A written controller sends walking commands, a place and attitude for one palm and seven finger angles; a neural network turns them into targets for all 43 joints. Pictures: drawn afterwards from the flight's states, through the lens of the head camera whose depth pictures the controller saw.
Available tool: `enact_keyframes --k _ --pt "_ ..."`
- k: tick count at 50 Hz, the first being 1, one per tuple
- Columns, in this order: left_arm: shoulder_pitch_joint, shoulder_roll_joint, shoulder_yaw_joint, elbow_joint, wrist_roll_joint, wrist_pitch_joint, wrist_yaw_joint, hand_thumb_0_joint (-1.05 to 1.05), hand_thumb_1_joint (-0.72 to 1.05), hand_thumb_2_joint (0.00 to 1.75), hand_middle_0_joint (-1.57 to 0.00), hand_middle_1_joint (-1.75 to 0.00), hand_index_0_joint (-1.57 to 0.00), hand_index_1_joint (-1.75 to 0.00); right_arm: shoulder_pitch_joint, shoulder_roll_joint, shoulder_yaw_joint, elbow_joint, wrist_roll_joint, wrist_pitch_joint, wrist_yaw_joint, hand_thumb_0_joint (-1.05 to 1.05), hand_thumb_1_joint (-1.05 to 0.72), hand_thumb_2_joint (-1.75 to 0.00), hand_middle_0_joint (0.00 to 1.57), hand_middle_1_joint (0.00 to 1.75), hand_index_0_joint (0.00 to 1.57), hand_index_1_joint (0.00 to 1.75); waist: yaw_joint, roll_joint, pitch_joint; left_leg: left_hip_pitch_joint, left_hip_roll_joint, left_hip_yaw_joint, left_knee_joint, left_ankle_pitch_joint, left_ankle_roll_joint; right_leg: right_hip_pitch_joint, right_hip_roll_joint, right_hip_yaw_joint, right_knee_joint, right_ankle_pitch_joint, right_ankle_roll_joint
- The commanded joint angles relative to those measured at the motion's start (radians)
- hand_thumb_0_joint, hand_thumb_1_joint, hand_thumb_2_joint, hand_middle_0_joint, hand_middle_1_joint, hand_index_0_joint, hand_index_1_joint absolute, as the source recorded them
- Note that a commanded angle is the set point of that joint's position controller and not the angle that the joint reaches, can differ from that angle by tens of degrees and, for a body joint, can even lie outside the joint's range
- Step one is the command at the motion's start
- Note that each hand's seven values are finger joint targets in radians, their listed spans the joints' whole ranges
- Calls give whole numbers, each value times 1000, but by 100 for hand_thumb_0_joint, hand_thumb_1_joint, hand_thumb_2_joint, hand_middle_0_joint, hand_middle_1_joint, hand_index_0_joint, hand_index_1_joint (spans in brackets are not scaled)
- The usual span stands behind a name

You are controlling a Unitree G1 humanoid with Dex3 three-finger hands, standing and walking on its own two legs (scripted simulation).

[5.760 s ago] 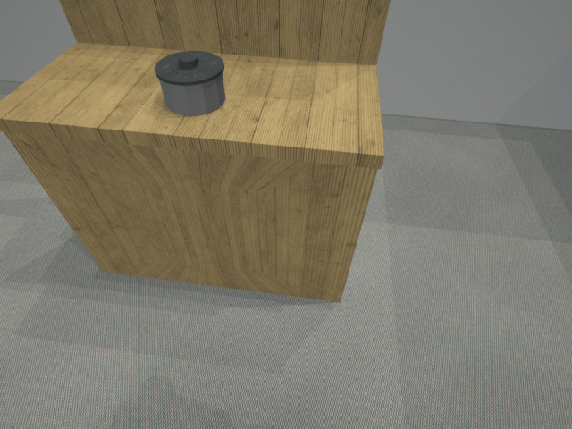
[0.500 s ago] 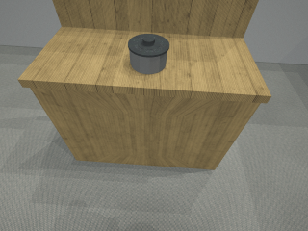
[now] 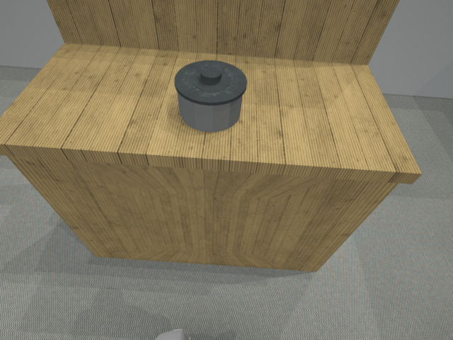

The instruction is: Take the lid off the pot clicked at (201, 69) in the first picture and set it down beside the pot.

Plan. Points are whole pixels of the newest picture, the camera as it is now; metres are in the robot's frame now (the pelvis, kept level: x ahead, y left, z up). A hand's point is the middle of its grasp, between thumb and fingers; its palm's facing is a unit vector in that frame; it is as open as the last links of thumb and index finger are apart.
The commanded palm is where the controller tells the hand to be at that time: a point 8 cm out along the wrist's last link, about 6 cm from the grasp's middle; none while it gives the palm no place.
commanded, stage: take the last steps up to it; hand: left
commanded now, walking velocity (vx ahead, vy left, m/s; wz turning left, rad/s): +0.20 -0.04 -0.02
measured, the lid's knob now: (211, 74) +0.63 +0.08 +0.12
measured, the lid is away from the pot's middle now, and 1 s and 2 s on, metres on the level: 0.00 0.00 0.00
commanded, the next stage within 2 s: come to a stop and stand still in 0.12 s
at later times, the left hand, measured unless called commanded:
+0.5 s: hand (162, 301) +0.21 +0.14 -0.14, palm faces +0.05 -0.97 -0.24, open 7.3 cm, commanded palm none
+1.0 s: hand out of the picture +0.12 +0.23 -0.16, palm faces +0.03 -0.98 -0.20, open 7.4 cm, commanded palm none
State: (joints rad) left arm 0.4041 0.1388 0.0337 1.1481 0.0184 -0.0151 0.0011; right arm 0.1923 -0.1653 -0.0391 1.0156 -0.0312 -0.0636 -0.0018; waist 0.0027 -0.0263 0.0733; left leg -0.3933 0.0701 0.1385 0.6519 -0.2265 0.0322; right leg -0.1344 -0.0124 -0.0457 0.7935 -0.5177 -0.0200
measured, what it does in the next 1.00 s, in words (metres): walks ahead: right foot, then left foot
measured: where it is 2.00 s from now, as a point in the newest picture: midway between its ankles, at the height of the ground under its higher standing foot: outside the picture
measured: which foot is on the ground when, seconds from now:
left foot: down 0.00-0.30, up 0.32-0.70, down 0.72-1.00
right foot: up 0.00-0.26, down 0.28-0.72, up 0.74-1.00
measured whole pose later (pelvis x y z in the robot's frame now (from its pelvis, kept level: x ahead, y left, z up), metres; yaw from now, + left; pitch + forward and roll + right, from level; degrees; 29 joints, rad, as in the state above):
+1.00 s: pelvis +0.11 +0.03 +0.03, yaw +0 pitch +1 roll -2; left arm 0.27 0.26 0.06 1.04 0.02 0.07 0.01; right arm 0.20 -0.14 -0.01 1.00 -0.02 0.01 -0.04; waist 0.00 -0.05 0.03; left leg -0.23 0.03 0.06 0.38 -0.17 0.04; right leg -0.37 -0.01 0.03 0.95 -0.40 0.05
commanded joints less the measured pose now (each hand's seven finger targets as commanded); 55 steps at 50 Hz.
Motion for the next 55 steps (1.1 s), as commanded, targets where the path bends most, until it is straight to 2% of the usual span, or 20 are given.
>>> enact_keyframes --k 1,2,6,10,12,13,14,15,17,20,27,33,34,35,36,37,42,53,54,55 --pt "-130 80 24 -124 -2 -33 -4 0 90 90 -20 -30 -20 -30 226 -160 -33 16 2 9 -27 0 -90 -90 20 30 20 30 -86 174 -23 274 350 -491 -441 -84 181 -490 -78 62 478 61 -12" --pt "-120 68 22 -122 1 -27 -8 0 90 90 -20 -30 -20 -30 173 -125 -21 1 5 3 -29 0 -90 -90 20 30 20 30 -51 103 9 186 327 -432 -457 -78 164 -448 -96 58 426 71 -4" --pt "-78 24 18 -123 4 1 -13 0 90 90 -20 -30 -20 -30 104 -134 -22 -8 4 0 -25 0 -90 -90 20 30 20 30 1 128 -49 115 231 -187 -440 59 126 -275 -97 -8 99 131 24" --pt "-87 33 17 -142 10 -2 -16 0 90 90 -20 -30 -20 -30 83 -149 -32 -7 4 20 -17 0 -90 -90 20 30 20 30 11 149 -24 53 192 -156 -401 -129 101 -146 -45 -83 -102 236 36" --pt "-55 69 22 -135 9 -11 -8 0 90 90 -20 -30 -20 -30 81 -111 -20 -2 8 29 -16 0 -90 -90 20 30 20 30 39 66 -9 3 131 -119 -272 -100 52 -24 -24 -83 -259 322 40" --pt "-25 109 24 -125 11 -21 4 0 90 90 -20 -30 -20 -30 81 -76 -9 0 14 30 -16 0 -90 -90 20 30 20 30 58 -38 -18 -23 57 -51 -137 -95 -4 31 -105 37 -362 394 25" --pt "-25 187 29 -127 9 -31 15 0 90 90 -20 -30 -20 -30 106 -18 8 -12 22 34 -14 0 -90 -90 20 30 20 30 35 -215 -55 -78 -17 -10 -46 -229 -54 57 -293 269 -448 570 -46" --pt "-39 223 26 -137 2 -26 18 0 90 90 -20 -30 -20 -30 127 -32 7 -9 22 44 -19 0 -90 -90 20 30 20 30 22 -148 -95 26 -18 -44 0 -314 -63 -11 -374 292 -480 690 -110" --pt "-109 216 27 -140 -2 -29 32 0 90 90 -20 -30 -20 -30 130 -48 -3 15 27 67 -30 0 -90 -90 20 30 20 30 9 -234 -105 27 -13 -80 94 -335 -69 13 -355 256 -422 1076 -152" --pt "-109 216 41 -143 4 -9 50 0 90 90 -20 -30 -20 -30 86 -67 -16 13 27 87 -35 0 -90 -90 20 30 20 30 35 -101 -135 -70 -43 -117 272 -347 -82 148 -366 207 -347 1358 -197" --pt "-197 228 58 -211 10 18 61 0 90 90 -20 -30 -20 -30 6 -78 -36 -65 22 121 -15 0 -90 -90 20 30 20 30 23 -140 -148 -88 -46 -158 374 -241 -95 60 -347 120 -392 1068 -195" --pt "-230 240 51 -230 5 33 44 0 90 90 -20 -30 -20 -30 75 -80 -27 -61 23 88 -9 0 -90 -90 20 30 20 30 -28 -149 -174 218 -72 -59 -144 58 -78 -78 -226 62 -310 675 -79" --pt "-209 212 43 -229 2 36 40 0 90 90 -20 -30 -20 -30 83 -109 -29 -56 21 77 -10 0 -90 -90 20 30 20 30 -32 -57 -170 298 -17 -102 -245 140 -66 -131 -179 44 -239 523 -34" --pt "-159 152 31 -233 -6 43 36 0 90 90 -20 -30 -20 -30 62 -190 -40 -77 11 66 -10 0 -90 -90 20 30 20 30 -15 203 -148 313 194 -351 -325 305 6 -266 -72 -15 -130 160 32" --pt "-163 135 22 -235 -5 46 39 0 90 90 -20 -30 -20 -30 29 -232 -36 -98 5 72 -11 0 -90 -90 20 30 20 30 -22 296 -110 177 310 -463 -386 327 100 -251 -21 8 4 -72 51" --pt "-162 157 23 -235 -4 58 40 0 90 90 -20 -30 -20 -30 16 -243 -35 -102 1 70 -22 0 -90 -90 20 30 20 30 -24 244 -113 144 339 -517 -414 259 149 -258 -9 65 116 -102 48" --pt "-138 181 42 -166 -1 58 7 0 90 90 -20 -30 -20 -30 -30 -177 -14 -90 7 64 -45 0 -90 -90 20 30 20 30 2 123 -57 200 217 -333 -419 160 103 -346 -7 114 273 117 57" --pt "-169 112 11 -165 -6 52 4 0 90 90 -20 -30 -20 -30 117 -181 -29 -8 4 64 -39 0 -90 -90 20 30 20 30 -52 204 -96 272 205 -341 -440 68 106 -214 -17 36 -103 52 40" --pt "-149 109 10 -150 -8 48 6 0 90 90 -20 -30 -20 -30 112 -180 -30 -1 5 63 -37 0 -90 -90 20 30 20 30 -42 212 -102 257 193 -340 -437 50 99 -178 -10 26 -150 75 35" --pt "0 142 -1 -103 11 23 35 0 90 90 -20 -30 -20 -30 10 -268 -51 -36 14 57 -31 0 -90 -90 20 30 20 30 43 188 -104 197 164 -211 -209 169 44 -143 -45 54 -240 195 8"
